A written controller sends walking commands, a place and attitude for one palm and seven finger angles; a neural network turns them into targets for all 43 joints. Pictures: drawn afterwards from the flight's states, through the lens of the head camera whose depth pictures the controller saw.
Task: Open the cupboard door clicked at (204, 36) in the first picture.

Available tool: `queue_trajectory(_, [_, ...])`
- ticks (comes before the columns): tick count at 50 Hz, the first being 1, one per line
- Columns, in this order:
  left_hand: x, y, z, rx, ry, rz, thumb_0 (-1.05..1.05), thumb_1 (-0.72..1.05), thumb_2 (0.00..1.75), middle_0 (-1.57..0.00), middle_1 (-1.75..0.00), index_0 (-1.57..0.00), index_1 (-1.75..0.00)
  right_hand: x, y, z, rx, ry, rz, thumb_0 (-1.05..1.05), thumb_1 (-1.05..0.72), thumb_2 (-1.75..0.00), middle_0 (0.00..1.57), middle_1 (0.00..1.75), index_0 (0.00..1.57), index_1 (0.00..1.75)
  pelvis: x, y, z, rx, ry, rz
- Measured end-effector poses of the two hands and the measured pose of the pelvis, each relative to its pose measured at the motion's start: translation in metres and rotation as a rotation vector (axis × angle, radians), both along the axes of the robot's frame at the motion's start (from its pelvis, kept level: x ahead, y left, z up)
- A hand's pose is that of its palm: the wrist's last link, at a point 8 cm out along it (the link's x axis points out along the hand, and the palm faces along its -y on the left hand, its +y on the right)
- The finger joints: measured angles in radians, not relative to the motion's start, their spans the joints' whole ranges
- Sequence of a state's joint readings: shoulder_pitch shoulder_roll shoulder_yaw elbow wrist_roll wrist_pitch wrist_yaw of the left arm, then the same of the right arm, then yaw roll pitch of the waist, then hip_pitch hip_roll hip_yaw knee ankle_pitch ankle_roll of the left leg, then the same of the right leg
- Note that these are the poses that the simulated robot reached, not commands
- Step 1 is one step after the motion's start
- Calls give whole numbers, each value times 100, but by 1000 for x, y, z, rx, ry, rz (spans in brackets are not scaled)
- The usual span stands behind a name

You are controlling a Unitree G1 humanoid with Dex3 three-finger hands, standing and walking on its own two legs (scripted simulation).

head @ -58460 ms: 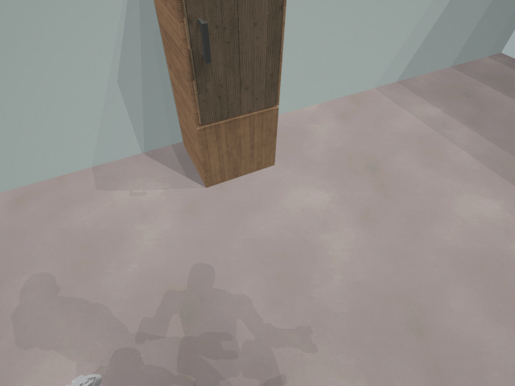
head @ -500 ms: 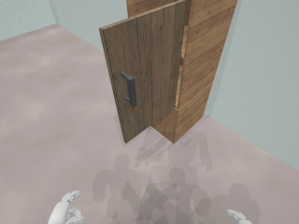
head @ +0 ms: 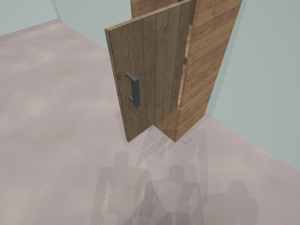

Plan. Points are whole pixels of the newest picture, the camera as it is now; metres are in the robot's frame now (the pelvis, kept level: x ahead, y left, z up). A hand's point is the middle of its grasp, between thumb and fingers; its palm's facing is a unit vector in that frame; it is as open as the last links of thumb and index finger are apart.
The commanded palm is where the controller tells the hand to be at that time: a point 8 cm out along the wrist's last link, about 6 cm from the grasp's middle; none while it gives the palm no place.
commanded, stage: let the arm hang, fingers relaxed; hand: left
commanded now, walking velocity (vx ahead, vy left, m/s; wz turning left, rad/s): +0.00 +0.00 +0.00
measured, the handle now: (132, 90) +0.57 +0.11 +0.01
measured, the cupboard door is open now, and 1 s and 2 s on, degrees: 88 88 88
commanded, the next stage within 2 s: look to check the result in 0.40 s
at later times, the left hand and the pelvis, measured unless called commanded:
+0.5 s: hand out of the picture -0.01 +0.16 -0.18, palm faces +0.06 -0.98 -0.18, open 7.3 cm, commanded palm none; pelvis +0.00 +0.00 +0.00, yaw +0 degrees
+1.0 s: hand out of the picture +0.00 +0.14 -0.17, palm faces +0.06 -0.98 -0.18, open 7.3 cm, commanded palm none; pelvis +0.02 -0.02 +0.00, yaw +0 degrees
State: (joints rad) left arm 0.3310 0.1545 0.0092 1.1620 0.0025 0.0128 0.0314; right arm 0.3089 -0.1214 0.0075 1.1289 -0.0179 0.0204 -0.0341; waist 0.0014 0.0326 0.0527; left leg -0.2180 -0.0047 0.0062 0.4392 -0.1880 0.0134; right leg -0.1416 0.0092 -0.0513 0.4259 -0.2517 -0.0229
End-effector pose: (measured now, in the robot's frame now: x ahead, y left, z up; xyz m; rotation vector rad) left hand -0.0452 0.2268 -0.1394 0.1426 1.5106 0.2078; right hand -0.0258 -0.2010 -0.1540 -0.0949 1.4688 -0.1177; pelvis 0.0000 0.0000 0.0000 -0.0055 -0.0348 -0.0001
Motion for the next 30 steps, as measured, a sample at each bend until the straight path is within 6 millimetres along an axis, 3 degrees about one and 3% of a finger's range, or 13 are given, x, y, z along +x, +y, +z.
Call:
queue_trajectory(12, [31,-24,-9,-60,-94,-15,1,91,90,-20,-30,-20,-30,-2,5,1,-1,-21,-21,0,-91,-90,20,30,20,30,0,0,-1,5,1,-4])
queue_trajectory(30, [24,-20,-5,-31,-52,-3,1,91,90,-20,-30,-20,-30,6,-7,2,-16,-10,-16,0,-91,-90,20,30,20,30,6,-6,0,6,6,-3])
